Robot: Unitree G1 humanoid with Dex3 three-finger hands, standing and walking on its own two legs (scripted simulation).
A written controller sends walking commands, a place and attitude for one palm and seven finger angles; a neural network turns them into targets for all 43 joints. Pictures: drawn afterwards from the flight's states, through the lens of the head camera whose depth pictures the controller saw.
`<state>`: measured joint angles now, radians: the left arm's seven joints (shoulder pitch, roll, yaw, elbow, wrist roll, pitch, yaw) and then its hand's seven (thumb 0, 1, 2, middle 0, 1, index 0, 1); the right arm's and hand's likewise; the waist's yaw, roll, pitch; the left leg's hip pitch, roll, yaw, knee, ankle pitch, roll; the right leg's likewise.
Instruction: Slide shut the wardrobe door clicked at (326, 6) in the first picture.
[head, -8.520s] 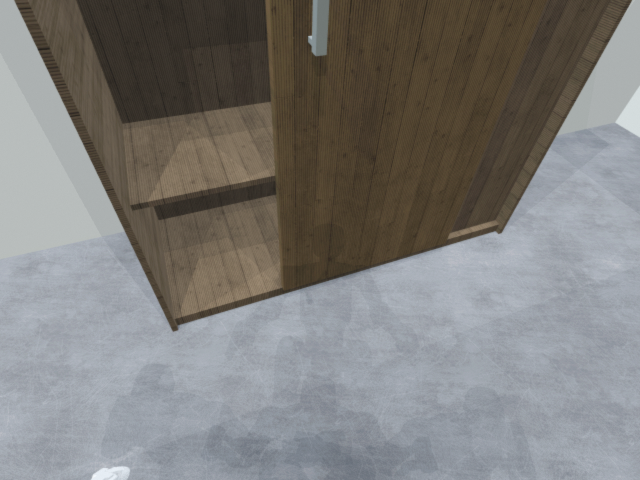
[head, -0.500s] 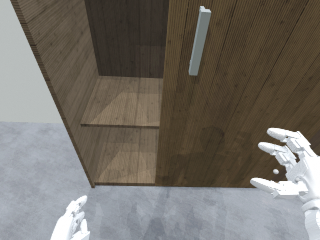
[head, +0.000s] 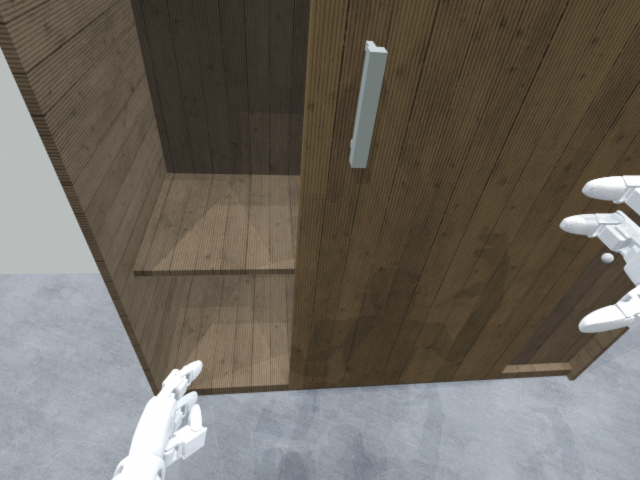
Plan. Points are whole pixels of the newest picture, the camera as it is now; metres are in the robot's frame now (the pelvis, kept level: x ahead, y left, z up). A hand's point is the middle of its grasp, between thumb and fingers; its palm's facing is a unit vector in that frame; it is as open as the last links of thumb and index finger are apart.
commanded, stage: raise the hand with hooked fingers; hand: right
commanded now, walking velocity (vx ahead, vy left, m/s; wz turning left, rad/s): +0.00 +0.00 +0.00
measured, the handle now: (363, 106) +0.58 -0.06 +0.24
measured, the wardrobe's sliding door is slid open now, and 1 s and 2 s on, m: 0.39 0.39 0.39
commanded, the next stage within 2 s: move the hooked fingers beside the handle in 0.62 s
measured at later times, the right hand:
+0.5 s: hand (604, 225) +0.28 -0.26 +0.26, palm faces +0.02 +0.99 -0.16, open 14.0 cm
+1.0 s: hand (567, 205) +0.32 -0.24 +0.26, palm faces -0.02 +0.99 -0.13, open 14.0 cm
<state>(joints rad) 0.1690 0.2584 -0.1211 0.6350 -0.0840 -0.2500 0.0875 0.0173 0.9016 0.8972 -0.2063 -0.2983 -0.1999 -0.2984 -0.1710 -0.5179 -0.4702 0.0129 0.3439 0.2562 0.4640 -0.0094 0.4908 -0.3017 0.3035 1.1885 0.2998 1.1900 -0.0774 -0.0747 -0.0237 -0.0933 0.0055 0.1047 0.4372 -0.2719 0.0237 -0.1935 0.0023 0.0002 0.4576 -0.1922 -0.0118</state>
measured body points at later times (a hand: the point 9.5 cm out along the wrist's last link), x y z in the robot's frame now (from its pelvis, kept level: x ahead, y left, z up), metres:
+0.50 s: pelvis +0.01 +0.01 +0.00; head -0.03 +0.04 +0.45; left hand +0.21 +0.24 -0.06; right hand +0.28 -0.31 +0.27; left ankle -0.02 +0.10 -0.74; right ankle +0.04 -0.11 -0.74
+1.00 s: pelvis +0.00 +0.00 +0.00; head -0.02 +0.04 +0.45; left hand +0.21 +0.22 -0.07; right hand +0.31 -0.30 +0.26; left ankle -0.02 +0.10 -0.74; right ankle +0.04 -0.11 -0.74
